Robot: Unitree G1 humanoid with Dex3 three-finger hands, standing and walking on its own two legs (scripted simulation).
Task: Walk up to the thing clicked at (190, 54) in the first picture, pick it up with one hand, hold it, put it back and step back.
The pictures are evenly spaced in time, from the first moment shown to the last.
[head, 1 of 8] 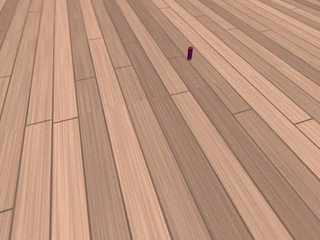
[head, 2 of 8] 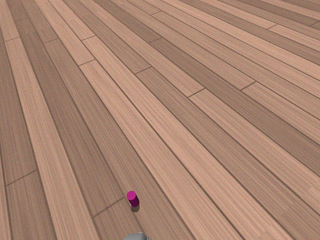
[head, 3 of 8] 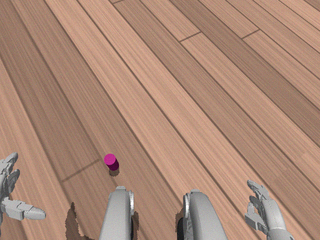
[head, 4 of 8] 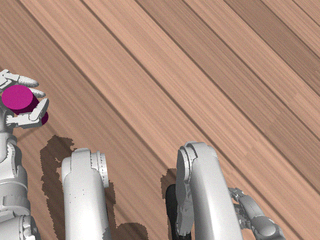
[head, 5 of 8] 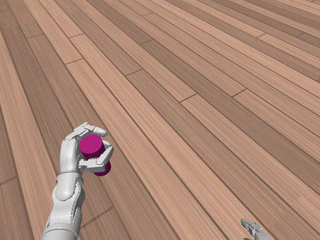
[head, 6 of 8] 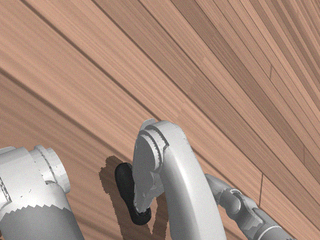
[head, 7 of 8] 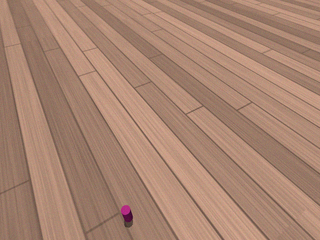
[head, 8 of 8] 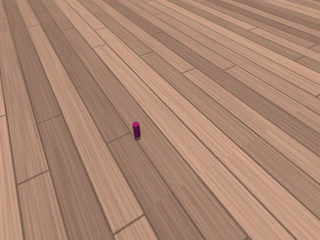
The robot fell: no
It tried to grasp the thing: yes
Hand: left
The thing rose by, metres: 0.70
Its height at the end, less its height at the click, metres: +0.00
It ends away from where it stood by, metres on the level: 0.02
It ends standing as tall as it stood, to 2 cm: yes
